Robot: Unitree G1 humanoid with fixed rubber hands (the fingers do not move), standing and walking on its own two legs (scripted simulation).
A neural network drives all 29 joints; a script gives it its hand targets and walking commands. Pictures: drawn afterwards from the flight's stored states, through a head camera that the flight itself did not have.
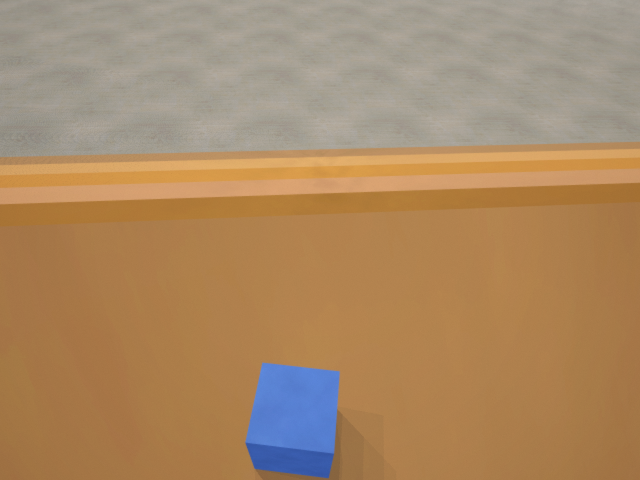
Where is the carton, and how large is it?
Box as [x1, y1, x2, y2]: [245, 363, 339, 477]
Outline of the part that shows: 262,363 245,441 254,468 328,477 334,447 339,371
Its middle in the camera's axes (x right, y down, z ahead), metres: -0.06 +0.50 +1.07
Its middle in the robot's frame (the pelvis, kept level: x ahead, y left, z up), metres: +0.41 +0.05 -0.65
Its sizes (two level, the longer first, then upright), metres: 0.210 0.200 0.250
